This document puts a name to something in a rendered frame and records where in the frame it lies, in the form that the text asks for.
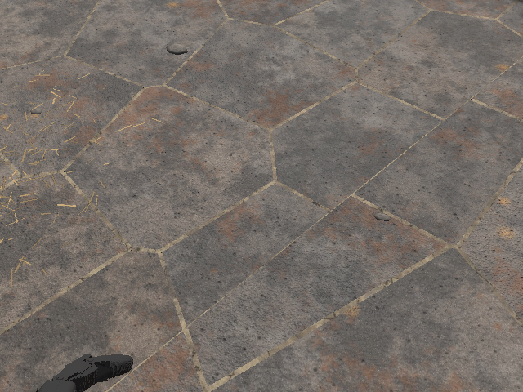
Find left robot hand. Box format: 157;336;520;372
36;354;133;392

